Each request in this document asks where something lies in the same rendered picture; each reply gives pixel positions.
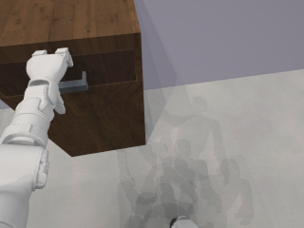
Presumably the right robot shin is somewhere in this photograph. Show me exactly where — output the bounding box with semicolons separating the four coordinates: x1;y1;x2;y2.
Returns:
175;216;187;223

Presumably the handle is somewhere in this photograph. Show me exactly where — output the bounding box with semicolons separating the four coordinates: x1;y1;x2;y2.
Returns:
58;71;88;94

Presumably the robot left upper arm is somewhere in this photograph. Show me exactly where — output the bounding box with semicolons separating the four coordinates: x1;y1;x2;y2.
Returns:
0;143;49;228

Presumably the robot left forearm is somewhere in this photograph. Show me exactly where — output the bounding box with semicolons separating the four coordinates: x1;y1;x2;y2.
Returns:
0;76;59;149

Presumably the cabinet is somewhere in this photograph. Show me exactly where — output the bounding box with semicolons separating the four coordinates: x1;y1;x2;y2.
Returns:
0;0;146;157

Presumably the left robot hand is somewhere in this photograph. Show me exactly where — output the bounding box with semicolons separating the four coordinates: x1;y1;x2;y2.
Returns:
26;47;73;114

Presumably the drawer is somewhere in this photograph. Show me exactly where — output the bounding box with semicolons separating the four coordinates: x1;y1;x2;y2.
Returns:
0;48;136;97

